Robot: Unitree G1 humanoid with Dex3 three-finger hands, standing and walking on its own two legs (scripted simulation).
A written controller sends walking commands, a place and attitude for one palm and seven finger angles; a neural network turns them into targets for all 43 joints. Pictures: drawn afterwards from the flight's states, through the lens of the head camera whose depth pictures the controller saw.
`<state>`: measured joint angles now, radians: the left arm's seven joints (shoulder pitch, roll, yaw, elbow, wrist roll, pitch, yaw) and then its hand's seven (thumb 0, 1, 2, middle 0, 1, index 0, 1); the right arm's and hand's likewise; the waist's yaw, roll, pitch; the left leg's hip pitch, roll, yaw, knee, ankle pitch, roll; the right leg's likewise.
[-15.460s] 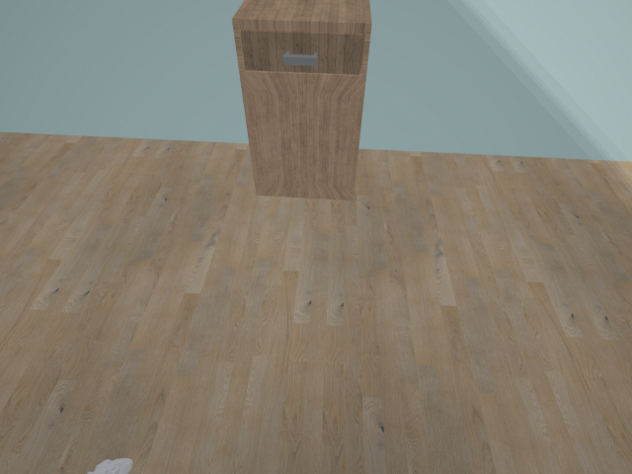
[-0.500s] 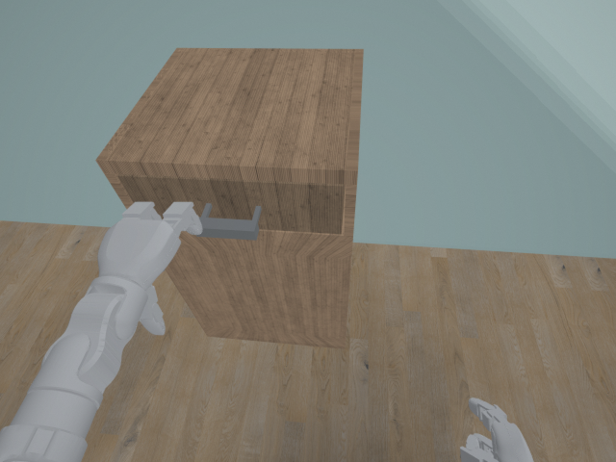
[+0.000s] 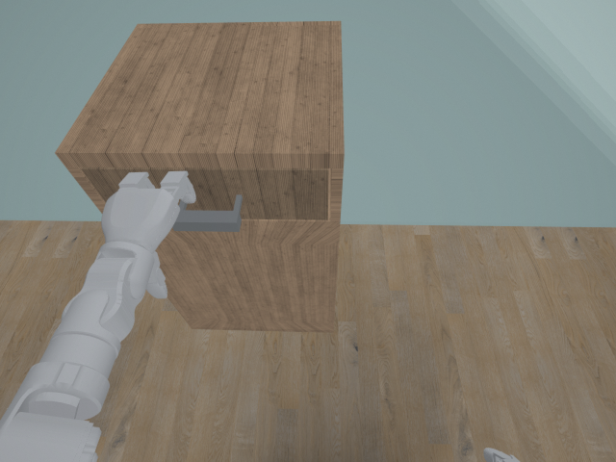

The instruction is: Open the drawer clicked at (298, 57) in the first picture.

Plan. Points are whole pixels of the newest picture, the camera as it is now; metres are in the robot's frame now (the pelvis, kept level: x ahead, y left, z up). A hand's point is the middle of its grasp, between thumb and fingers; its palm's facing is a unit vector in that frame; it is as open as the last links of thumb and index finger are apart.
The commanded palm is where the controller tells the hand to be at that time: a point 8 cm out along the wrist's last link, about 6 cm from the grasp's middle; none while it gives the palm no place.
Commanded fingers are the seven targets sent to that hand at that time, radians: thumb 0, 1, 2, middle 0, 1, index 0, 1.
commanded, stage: move the hooked fingers above the handle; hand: left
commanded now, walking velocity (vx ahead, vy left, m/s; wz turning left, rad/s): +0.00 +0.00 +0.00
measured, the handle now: (209, 210) +0.53 +0.22 -0.06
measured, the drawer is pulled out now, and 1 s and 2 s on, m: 0.00 0.00 0.00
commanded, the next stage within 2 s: none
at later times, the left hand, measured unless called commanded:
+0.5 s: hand (185, 216) +0.46 +0.22 +0.01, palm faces -0.06 +0.00 -1.00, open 13.8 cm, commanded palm +0.44 +0.22 +0.07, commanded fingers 0.00 -0.50 0.30 -0.30 -1.20 -0.30 -1.20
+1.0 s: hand (187, 210) +0.48 +0.23 +0.00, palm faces -0.07 -0.01 -1.00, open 13.7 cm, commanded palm +0.46 +0.22 +0.06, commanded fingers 0.00 -0.50 0.30 -0.30 -1.20 -0.30 -1.20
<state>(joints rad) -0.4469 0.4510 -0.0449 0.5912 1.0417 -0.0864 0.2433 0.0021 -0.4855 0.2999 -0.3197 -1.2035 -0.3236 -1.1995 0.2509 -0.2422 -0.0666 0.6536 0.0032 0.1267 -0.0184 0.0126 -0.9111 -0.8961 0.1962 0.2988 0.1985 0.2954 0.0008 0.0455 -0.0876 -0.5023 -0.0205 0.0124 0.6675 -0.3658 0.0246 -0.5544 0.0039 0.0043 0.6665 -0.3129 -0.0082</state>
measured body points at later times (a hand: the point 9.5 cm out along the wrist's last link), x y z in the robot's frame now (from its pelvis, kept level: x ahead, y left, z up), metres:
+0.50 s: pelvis -0.01 +0.00 -0.01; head +0.08 -0.01 +0.43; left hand +0.46 +0.22 +0.07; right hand +0.03 -0.27 -0.14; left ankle -0.03 +0.10 -0.72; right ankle +0.00 -0.12 -0.72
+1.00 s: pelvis +0.00 +0.00 -0.02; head +0.10 +0.00 +0.42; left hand +0.48 +0.22 +0.06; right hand +0.00 -0.27 -0.15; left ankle -0.03 +0.10 -0.72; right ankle +0.00 -0.12 -0.72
